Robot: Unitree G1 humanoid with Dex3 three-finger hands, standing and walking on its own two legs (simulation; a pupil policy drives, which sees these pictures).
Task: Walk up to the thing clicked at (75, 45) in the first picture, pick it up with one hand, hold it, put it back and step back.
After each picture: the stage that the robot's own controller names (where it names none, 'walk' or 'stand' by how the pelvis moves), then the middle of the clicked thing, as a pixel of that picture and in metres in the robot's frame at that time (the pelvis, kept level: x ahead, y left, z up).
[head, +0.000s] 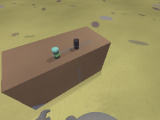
stand; (76, 44) +0.81 +0.20 -0.07
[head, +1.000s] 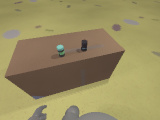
rise first; (84, 45) +0.76 +0.12 -0.05
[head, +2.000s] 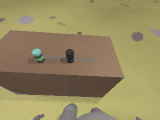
sink last; (70, 56) +0.51 +0.21 -0.02
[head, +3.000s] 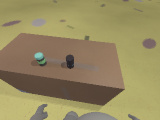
stand; (70, 61) +0.48 +0.20 -0.05
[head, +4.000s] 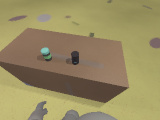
stand; (75, 58) +0.52 +0.14 -0.05
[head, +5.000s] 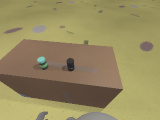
stand; (70, 64) +0.50 +0.19 -0.07
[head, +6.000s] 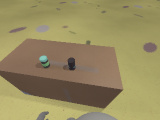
stand; (71, 64) +0.51 +0.19 -0.07
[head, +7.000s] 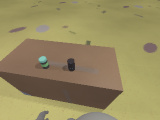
stand; (71, 65) +0.50 +0.19 -0.07
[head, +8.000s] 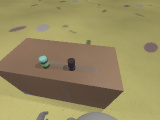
rise first; (71, 64) +0.50 +0.18 -0.07
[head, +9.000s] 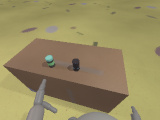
rise first; (76, 65) +0.51 +0.17 -0.06
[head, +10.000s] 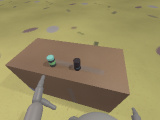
go down; (77, 64) +0.51 +0.17 -0.06
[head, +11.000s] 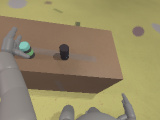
go down; (64, 52) +0.51 +0.16 -0.01
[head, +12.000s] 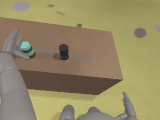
approach; (64, 52) +0.52 +0.16 +0.00
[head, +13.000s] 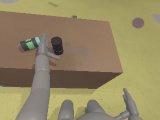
close in; (57, 46) +0.53 +0.18 +0.04
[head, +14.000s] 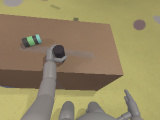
lift; (60, 54) +0.47 +0.17 +0.03
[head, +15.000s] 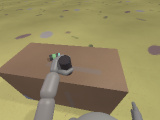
lift; (66, 65) +0.33 +0.16 +0.17
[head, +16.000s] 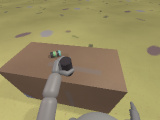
hold; (67, 66) +0.33 +0.16 +0.14
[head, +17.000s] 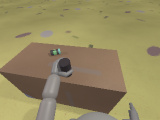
hold; (65, 68) +0.33 +0.17 +0.13
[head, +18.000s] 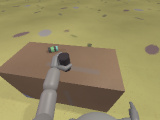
crouch; (65, 62) +0.37 +0.17 +0.14
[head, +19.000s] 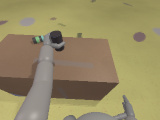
lower; (57, 41) +0.51 +0.19 +0.17
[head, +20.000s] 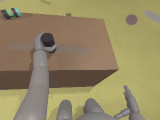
lower; (49, 43) +0.53 +0.20 +0.06
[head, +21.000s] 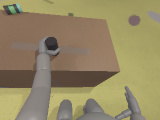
lower; (52, 47) +0.51 +0.19 +0.04
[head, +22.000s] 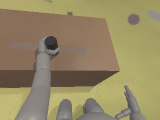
lower; (52, 46) +0.52 +0.18 +0.03
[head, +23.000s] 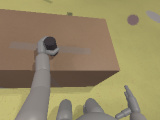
lower; (51, 46) +0.52 +0.19 +0.03
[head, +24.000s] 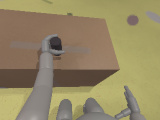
open; (56, 47) +0.52 +0.16 +0.04
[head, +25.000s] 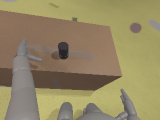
sink last; (63, 51) +0.50 +0.15 +0.01
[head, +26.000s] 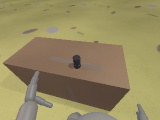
stand; (76, 62) +0.52 +0.16 -0.01
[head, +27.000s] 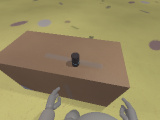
stand; (75, 60) +0.50 +0.15 -0.01
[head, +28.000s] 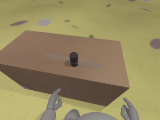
stand; (74, 59) +0.50 +0.16 +0.00
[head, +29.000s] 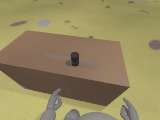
stand; (75, 59) +0.51 +0.15 +0.00
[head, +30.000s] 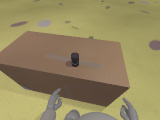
stand; (75, 60) +0.50 +0.15 +0.00
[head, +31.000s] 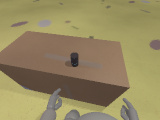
stand; (74, 59) +0.50 +0.16 +0.00
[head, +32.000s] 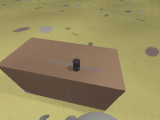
stand; (76, 65) +0.51 +0.15 -0.06
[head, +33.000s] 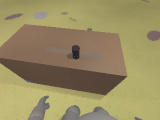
walk; (75, 52) +0.56 +0.14 -0.03
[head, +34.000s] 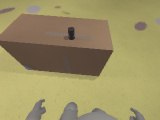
walk; (71, 33) +0.79 +0.24 -0.04
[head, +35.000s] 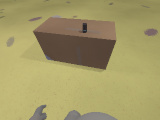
stand; (84, 28) +1.14 +0.17 -0.04
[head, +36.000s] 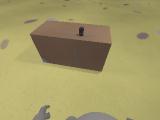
stand; (81, 31) +1.14 +0.18 -0.07
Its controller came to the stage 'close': yes
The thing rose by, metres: 0.22
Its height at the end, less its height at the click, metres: +0.00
